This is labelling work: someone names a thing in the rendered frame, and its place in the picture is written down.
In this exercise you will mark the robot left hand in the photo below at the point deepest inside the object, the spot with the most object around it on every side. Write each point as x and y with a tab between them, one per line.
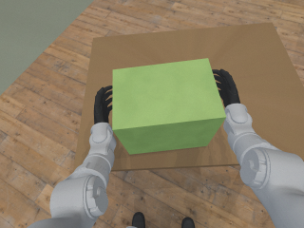
101	108

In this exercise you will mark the robot right hand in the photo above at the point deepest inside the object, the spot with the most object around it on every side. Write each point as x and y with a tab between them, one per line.
228	90

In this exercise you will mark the left robot foot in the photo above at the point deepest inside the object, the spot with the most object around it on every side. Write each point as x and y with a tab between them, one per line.
138	220

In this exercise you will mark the carton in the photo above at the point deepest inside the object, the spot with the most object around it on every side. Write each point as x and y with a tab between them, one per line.
166	106

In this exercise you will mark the robot foot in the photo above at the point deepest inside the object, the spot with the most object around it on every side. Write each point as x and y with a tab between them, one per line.
187	223
138	220

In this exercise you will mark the table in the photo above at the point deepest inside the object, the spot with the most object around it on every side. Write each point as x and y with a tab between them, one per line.
253	54

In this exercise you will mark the right robot forearm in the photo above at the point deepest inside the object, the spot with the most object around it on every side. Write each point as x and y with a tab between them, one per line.
241	136

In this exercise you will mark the left robot upper arm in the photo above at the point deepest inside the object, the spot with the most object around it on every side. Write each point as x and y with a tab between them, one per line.
76	203

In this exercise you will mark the left robot forearm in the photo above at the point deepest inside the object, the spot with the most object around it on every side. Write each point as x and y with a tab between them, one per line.
100	158

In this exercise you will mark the right robot upper arm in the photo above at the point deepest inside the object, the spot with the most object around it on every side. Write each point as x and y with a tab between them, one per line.
277	179

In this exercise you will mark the right robot foot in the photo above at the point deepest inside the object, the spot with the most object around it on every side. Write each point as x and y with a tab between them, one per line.
187	223

